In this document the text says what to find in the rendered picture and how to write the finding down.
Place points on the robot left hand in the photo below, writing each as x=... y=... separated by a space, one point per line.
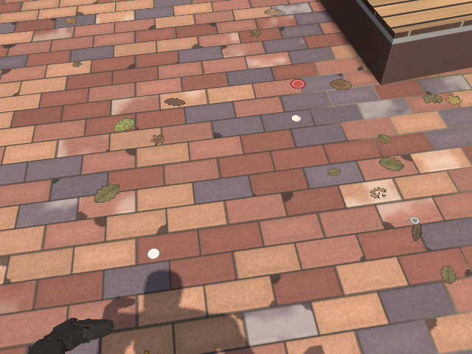
x=71 y=333

